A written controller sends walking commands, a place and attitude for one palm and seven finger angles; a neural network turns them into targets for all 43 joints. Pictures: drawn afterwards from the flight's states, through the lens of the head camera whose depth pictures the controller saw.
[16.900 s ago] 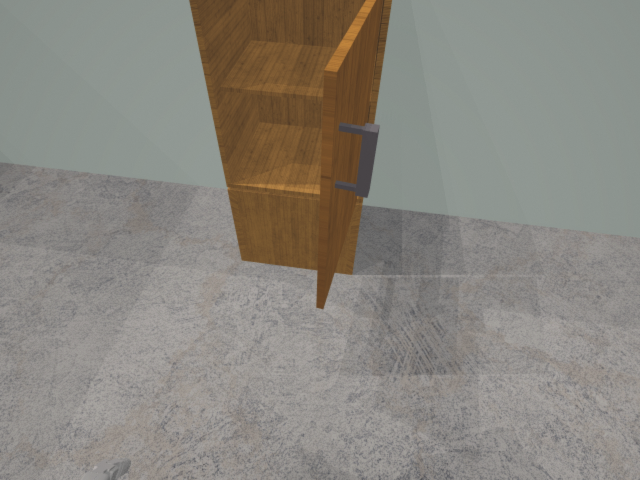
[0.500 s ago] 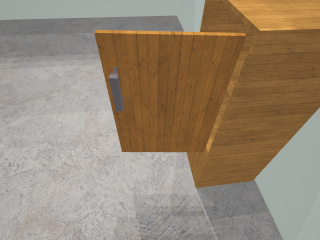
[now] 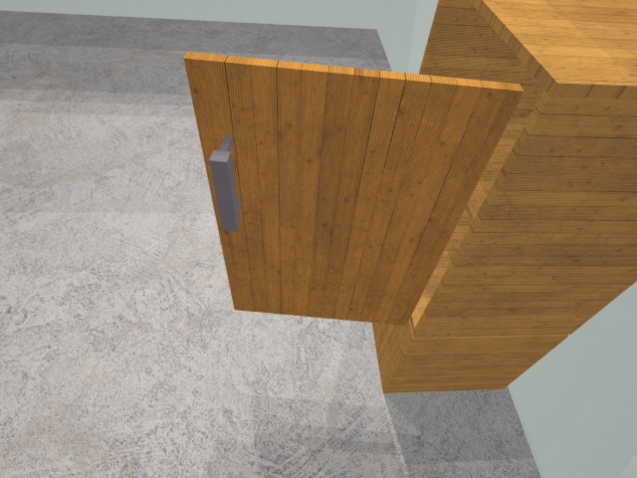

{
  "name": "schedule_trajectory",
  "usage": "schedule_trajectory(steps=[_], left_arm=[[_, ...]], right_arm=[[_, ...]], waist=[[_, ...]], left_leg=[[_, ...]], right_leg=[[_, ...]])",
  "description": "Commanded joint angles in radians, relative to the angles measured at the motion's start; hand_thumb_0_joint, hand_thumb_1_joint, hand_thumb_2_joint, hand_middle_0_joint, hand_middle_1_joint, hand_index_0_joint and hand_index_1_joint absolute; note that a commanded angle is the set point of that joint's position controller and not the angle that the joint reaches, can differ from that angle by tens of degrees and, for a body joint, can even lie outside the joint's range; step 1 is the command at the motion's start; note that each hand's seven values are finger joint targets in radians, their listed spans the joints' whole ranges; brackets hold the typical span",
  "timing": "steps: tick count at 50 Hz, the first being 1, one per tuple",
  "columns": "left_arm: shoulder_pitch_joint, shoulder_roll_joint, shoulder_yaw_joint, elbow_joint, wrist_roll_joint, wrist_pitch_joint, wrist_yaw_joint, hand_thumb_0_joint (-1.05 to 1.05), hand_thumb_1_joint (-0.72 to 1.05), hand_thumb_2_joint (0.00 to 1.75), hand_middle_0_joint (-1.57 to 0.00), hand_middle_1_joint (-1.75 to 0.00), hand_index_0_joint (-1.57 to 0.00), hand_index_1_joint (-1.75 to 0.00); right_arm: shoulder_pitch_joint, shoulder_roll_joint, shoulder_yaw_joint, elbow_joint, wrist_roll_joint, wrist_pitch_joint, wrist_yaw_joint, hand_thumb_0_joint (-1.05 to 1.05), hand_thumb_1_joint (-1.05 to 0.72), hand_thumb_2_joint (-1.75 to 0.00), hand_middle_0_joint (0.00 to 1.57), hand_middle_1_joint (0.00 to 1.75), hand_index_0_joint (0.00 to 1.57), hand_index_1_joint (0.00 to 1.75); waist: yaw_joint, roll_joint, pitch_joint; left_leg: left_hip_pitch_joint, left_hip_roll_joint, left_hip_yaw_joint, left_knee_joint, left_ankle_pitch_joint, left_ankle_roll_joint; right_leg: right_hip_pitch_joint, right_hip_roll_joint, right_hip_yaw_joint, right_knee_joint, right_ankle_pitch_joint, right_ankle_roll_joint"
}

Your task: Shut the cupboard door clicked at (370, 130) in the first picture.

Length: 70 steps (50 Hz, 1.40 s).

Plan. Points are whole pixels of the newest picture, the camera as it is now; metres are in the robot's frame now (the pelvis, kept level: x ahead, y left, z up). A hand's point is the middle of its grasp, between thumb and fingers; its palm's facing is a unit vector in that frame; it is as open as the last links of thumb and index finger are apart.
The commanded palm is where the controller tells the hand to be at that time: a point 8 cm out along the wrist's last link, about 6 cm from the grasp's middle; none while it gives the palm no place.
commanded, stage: come to a stop and stand still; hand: left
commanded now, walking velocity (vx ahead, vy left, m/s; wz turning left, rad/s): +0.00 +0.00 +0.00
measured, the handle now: (229, 184) +0.48 +0.18 +0.09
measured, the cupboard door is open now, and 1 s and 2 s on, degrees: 83 83 83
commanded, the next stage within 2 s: look again from close up in 1.10 s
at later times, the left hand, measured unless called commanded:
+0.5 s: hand out of the picture +0.07 +0.17 -0.17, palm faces +0.04 -0.97 -0.22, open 7.4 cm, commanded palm none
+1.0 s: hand out of the picture -0.01 +0.16 -0.16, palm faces -0.01 -0.98 -0.19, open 7.4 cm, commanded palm none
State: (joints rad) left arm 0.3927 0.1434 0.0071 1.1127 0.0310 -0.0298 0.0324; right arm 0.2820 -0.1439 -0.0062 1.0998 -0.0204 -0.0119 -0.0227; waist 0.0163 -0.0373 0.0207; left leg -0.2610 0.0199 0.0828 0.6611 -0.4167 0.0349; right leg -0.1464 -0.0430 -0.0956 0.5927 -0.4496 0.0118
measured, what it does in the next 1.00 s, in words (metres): steps on the spot: right foot, then left foot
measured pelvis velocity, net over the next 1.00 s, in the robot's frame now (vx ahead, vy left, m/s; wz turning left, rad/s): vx -0.01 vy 0.00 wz -0.01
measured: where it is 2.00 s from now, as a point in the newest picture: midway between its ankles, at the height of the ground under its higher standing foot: outside the picture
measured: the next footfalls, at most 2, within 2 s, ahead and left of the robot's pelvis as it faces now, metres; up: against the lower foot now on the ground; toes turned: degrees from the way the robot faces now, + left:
right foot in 0.24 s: +0.10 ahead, -0.15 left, +0.00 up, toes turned -5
left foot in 0.54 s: +0.05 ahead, +0.08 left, +0.00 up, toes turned +4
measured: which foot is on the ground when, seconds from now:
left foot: down 0.00-0.28, up 0.30-0.52, down 0.54-1.00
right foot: down 0.00-0.02, up 0.04-0.22, down 0.24-0.56, up 0.58-0.92, down 0.94-1.00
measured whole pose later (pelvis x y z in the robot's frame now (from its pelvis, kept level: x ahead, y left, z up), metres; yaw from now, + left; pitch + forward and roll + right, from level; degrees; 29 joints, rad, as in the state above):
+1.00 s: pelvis -0.01 +0.00 +0.01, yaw +0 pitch +0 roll +0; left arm 0.29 0.14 -0.01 1.07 0.02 0.00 0.04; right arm 0.32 -0.14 0.00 1.10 -0.01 0.01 -0.02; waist -0.02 0.01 0.05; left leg -0.27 -0.01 0.09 0.51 -0.25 0.04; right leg -0.15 0.01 -0.03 0.46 -0.30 -0.01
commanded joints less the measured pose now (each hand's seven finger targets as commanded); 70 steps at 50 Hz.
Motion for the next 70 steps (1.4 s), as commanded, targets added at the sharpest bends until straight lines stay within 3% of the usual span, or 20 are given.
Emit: schedule_trajectory(steps=[1,3,7,10,11,13,17,22,25,26,28,32,41,45,47,48,49,50,55,70], left_arm=[[-0.029,0.059,0.011,-0.067,-0.012,-0.002,-0.004,0.00,0.90,0.90,-0.20,-0.30,-0.20,-0.30],[-0.115,0.099,0.029,-0.090,-0.010,0.006,0.009,0.00,0.90,0.90,-0.20,-0.30,-0.20,-0.30],[-0.059,0.022,0.019,-0.071,-0.023,0.024,-0.005,0.00,0.90,0.90,-0.20,-0.30,-0.20,-0.30],[0.049,0.056,0.029,-0.042,-0.015,0.015,-0.004,0.00,0.90,0.90,-0.20,-0.30,-0.20,-0.30],[0.074,0.105,0.037,-0.042,-0.010,0.006,0.001,0.00,0.90,0.90,-0.20,-0.30,-0.20,-0.30],[0.041,0.196,0.048,-0.058,-0.010,0.003,0.006,0.00,0.90,0.90,-0.20,-0.30,-0.20,-0.30],[-0.030,0.174,0.044,-0.090,-0.001,0.007,0.020,0.00,0.90,0.90,-0.20,-0.30,-0.20,-0.30],[-0.108,0.209,0.067,-0.150,0.006,0.031,0.023,0.00,0.90,0.90,-0.20,-0.30,-0.20,-0.30],[-0.166,0.201,0.067,-0.168,-0.006,0.044,0.017,0.00,0.90,0.90,-0.20,-0.30,-0.20,-0.30],[-0.175,0.170,0.061,-0.178,-0.011,0.052,0.014,0.00,0.90,0.90,-0.20,-0.30,-0.20,-0.30],[-0.178,0.086,0.046,-0.195,-0.018,0.065,0.009,0.00,0.90,0.90,-0.20,-0.30,-0.20,-0.30],[-0.109,0.073,0.043,-0.136,0.003,0.068,-0.011,0.00,0.90,0.90,-0.20,-0.30,-0.20,-0.30],[-0.149,0.044,0.020,-0.128,-0.012,0.035,-0.018,0.00,0.90,0.90,-0.20,-0.30,-0.20,-0.30],[-0.040,0.048,0.018,-0.067,-0.017,0.025,-0.005,0.00,0.90,0.90,-0.20,-0.30,-0.20,-0.30],[-0.011,0.089,0.016,-0.045,-0.018,0.015,0.002,0.00,0.90,0.90,-0.20,-0.30,-0.20,-0.30],[0.052,0.113,-0.003,-0.032,0.001,0.006,0.035,0.00,0.90,0.90,-0.20,-0.30,-0.20,-0.30],[-0.064,0.164,-0.006,-0.081,-0.014,0.004,0.022,0.00,0.90,0.90,-0.20,-0.30,-0.20,-0.30],[-0.081,0.150,0.006,-0.096,-0.012,-0.004,0.019,0.00,0.90,0.90,-0.20,-0.30,-0.20,-0.30],[-0.041,0.089,-0.004,-0.087,-0.016,-0.023,0.022,0.00,0.90,0.90,-0.20,-0.30,-0.20,-0.30],[-0.003,0.115,-0.011,-0.064,-0.019,-0.012,0.022,0.00,0.90,0.90,-0.20,-0.30,-0.20,-0.30]], right_arm=[[0.311,-0.184,-0.045,0.041,-0.016,-0.041,-0.022,0.00,-0.90,-0.90,0.20,0.30,0.20,0.30],[0.283,-0.144,-0.018,0.050,-0.013,-0.031,-0.037,0.00,-0.90,-0.90,0.20,0.30,0.20,0.30],[0.036,-0.127,-0.009,-0.042,-0.009,-0.030,-0.036,0.00,-0.90,-0.90,0.20,0.30,0.20,0.30],[0.020,-0.145,-0.025,-0.053,0.009,-0.020,-0.032,0.00,-0.90,-0.90,0.20,0.30,0.20,0.30],[0.042,-0.136,-0.032,-0.062,0.014,-0.020,-0.026,0.00,-0.90,-0.90,0.20,0.30,0.20,0.30],[0.100,-0.080,-0.039,-0.066,0.024,0.001,-0.019,0.00,-0.90,-0.90,0.20,0.30,0.20,0.30],[0.012,-0.044,-0.037,-0.079,0.019,0.026,-0.015,0.00,-0.90,-0.90,0.20,0.30,0.20,0.30],[0.009,-0.041,-0.038,-0.095,0.017,0.033,0.002,0.00,-0.90,-0.90,0.20,0.30,0.20,0.30],[0.086,-0.030,-0.034,-0.067,0.014,0.026,0.006,0.00,-0.90,-0.90,0.20,0.30,0.20,0.30],[0.105,-0.059,-0.035,-0.068,0.012,0.018,0.005,0.00,-0.90,-0.90,0.20,0.30,0.20,0.30],[0.031,-0.150,-0.042,-0.114,-0.012,0.012,0.001,0.00,-0.90,-0.90,0.20,0.30,0.20,0.30],[-0.064,-0.125,-0.024,-0.132,-0.013,0.001,-0.006,0.00,-0.90,-0.90,0.20,0.30,0.20,0.30],[0.116,-0.137,-0.030,-0.064,-0.015,-0.014,-0.023,0.00,-0.90,-0.90,0.20,0.30,0.20,0.30],[0.089,-0.117,-0.024,-0.040,0.005,-0.009,-0.021,0.00,-0.90,-0.90,0.20,0.30,0.20,0.30],[0.061,-0.073,-0.006,-0.040,0.014,-0.014,-0.014,0.00,-0.90,-0.90,0.20,0.30,0.20,0.30],[-0.074,-0.126,-0.013,-0.114,0.014,-0.019,-0.001,0.00,-0.90,-0.90,0.20,0.30,0.20,0.30],[0.010,-0.104,-0.017,-0.122,0.006,0.006,0.015,0.00,-0.90,-0.90,0.20,0.30,0.20,0.30],[0.015,-0.094,-0.017,-0.095,-0.012,0.015,0.023,0.00,-0.90,-0.90,0.20,0.30,0.20,0.30],[0.104,-0.083,0.001,-0.064,-0.001,-0.022,0.010,0.00,-0.90,-0.90,0.20,0.30,0.20,0.30],[0.026,-0.102,0.009,-0.029,0.010,-0.023,-0.004,0.00,-0.90,-0.90,0.20,0.30,0.20,0.30]], waist=[[-0.135,0.324,-0.017],[-0.106,0.276,0.049],[-0.007,0.229,0.091],[0.035,0.096,0.011],[0.034,0.023,-0.044],[0.002,-0.166,-0.112],[0.023,-0.225,-0.053],[0.006,-0.169,-0.081],[-0.037,-0.110,-0.078],[-0.047,-0.027,-0.050],[-0.028,0.303,0.063],[0.014,0.175,0.121],[-0.062,0.122,-0.004],[-0.008,0.058,-0.043],[-0.005,-0.042,-0.008],[0.031,-0.016,0.071],[-0.059,-0.025,0.033],[-0.048,-0.029,0.073],[-0.042,0.100,0.013],[-0.016,-0.001,0.031]], left_leg=[[0.377,0.322,-0.390,-0.266,0.789,0.180],[0.328,0.366,-0.329,-0.233,1.212,0.225],[0.096,0.232,-0.119,-0.258,1.013,0.121],[0.092,0.159,-0.075,-0.155,0.771,0.052],[0.059,0.114,-0.058,-0.108,0.589,0.016],[-0.045,-0.015,-0.009,0.028,-0.018,-0.039],[-0.142,-0.008,-0.063,0.278,-0.196,-0.044],[-0.074,-0.021,-0.030,0.114,-0.066,-0.059],[0.150,-0.036,0.013,-0.193,0.182,-0.052],[0.193,0.004,-0.026,-0.267,0.206,-0.041],[-0.049,0.268,-0.364,-0.481,0.097,0.097],[-0.167,0.222,-0.318,-0.527,-0.120,0.130],[0.203,0.240,-0.297,-0.407,0.406,0.157],[0.079,0.165,-0.212,-0.304,0.396,0.079],[-0.035,0.069,-0.104,-0.266,0.224,0.006],[0.032,0.052,-0.093,-0.121,0.180,-0.030],[0.031,0.028,-0.055,-0.095,0.038,-0.033],[0.030,0.018,-0.047,-0.059,0.080,-0.031],[0.023,0.082,-0.133,-0.175,0.334,0.014],[0.082,0.078,-0.094,-0.234,0.375,0.012]], right_leg=[[-0.415,0.048,-0.042,0.384,0.040,-0.029],[-0.489,-0.011,0.096,0.546,-0.155,-0.045],[-0.231,-0.030,0.046,0.179,0.023,-0.017],[-0.036,-0.002,0.001,-0.127,0.403,-0.001],[0.039,-0.052,0.063,-0.125,0.641,-0.012],[0.086,-0.307,0.297,-0.102,1.098,-0.170],[0.052,-0.309,0.284,-0.131,1.202,-0.238],[-0.021,-0.271,0.243,-0.160,0.821,-0.213],[-0.177,-0.187,0.183,-0.133,0.427,-0.125],[-0.248,-0.131,0.148,-0.079,0.244,-0.082],[-0.256,0.018,0.047,0.131,-0.064,-0.007],[-0.210,0.011,0.104,0.346,0.040,-0.029],[-0.226,0.014,0.069,0.054,-0.053,-0.021],[0.030,0.004,0.088,-0.252,0.213,-0.025],[0.092,-0.111,0.205,-0.282,0.297,-0.068],[-0.122,-0.098,0.249,-0.305,0.381,-0.061],[-0.197,-0.115,0.224,-0.340,-0.120,-0.089],[-0.238,-0.112,0.242,-0.355,-0.121,-0.107],[-0.102,-0.032,0.157,-0.176,0.251,-0.085],[-0.044,-0.055,0.177,-0.203,0.439,-0.051]])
